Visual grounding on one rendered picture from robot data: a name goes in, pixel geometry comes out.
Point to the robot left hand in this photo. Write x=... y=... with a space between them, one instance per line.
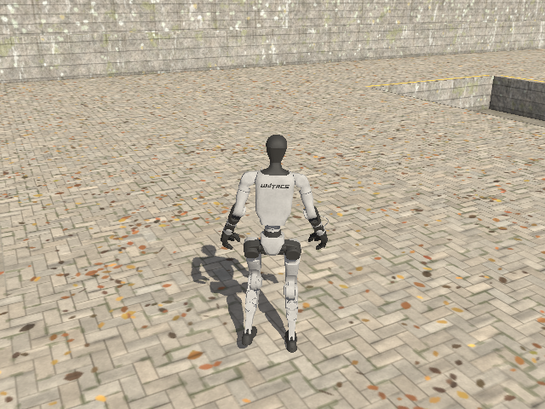
x=225 y=238

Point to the left robot forearm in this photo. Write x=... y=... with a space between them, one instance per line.
x=232 y=222

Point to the right robot forearm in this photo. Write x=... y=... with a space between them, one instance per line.
x=317 y=224

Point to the robot left thigh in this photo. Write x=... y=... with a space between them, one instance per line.
x=252 y=252

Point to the left robot upper arm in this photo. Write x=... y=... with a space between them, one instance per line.
x=247 y=179

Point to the right robot upper arm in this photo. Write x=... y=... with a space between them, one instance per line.
x=306 y=195

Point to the right robot foot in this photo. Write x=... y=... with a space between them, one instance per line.
x=291 y=345

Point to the robot right hand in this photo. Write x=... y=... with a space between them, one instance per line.
x=323 y=239

